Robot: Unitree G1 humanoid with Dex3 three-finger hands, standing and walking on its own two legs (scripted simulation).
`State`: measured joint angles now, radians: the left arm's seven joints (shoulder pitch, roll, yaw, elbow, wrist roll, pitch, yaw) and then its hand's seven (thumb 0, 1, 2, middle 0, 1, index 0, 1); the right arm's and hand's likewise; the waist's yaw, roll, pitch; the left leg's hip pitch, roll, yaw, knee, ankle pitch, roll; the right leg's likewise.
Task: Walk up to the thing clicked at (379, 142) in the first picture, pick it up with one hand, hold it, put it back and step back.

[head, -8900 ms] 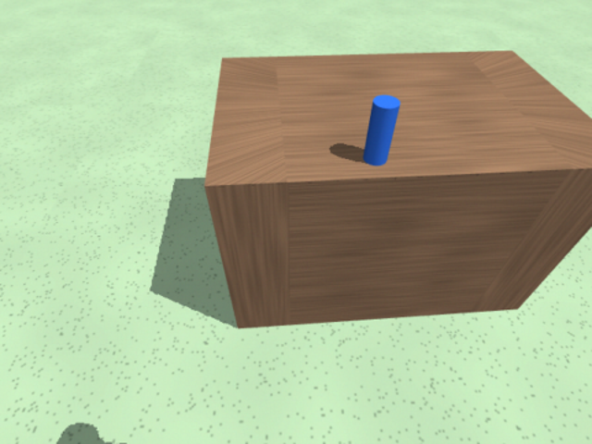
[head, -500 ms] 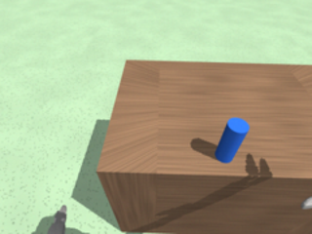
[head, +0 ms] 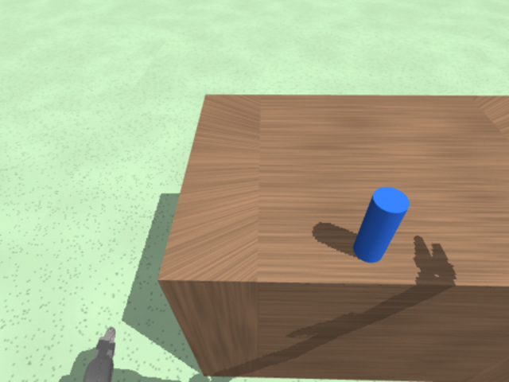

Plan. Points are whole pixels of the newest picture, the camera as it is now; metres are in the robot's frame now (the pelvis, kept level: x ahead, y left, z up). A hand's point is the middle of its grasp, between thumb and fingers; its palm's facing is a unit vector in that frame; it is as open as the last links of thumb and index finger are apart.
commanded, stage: go down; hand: right
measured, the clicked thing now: (378, 227) +0.42 -0.20 +0.01
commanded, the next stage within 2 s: approach in 1.84 s
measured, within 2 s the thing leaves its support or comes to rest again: neither
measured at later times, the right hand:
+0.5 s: hand out of the picture +0.32 -0.38 +0.12, palm faces +0.16 +0.99 +0.00, open 17.7 cm
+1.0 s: hand out of the picture +0.33 -0.40 +0.12, palm faces +0.18 +0.98 +0.00, open 17.6 cm
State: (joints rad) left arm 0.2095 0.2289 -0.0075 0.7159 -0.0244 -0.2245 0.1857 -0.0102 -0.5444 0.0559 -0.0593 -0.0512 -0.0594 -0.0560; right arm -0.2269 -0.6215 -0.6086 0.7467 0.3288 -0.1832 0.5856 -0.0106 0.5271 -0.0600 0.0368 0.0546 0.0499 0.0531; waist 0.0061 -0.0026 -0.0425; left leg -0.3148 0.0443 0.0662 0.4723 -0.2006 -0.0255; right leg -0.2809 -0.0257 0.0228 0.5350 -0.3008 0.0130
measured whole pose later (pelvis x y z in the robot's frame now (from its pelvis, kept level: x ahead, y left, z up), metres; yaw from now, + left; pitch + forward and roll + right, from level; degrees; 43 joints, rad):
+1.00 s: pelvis +0.00 -0.01 -0.01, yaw +1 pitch +8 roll +2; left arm 0.24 0.25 -0.05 0.63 0.00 -0.26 0.22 -0.01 -0.55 0.07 -0.06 -0.05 -0.06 -0.06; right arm -0.42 -0.81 -0.68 1.00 0.28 -0.17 0.67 -0.01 0.57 -0.07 0.03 0.06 0.05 0.06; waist 0.06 0.01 -0.08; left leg -0.49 0.03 0.06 0.58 -0.24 -0.03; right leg -0.47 -0.04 0.03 0.70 -0.37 0.00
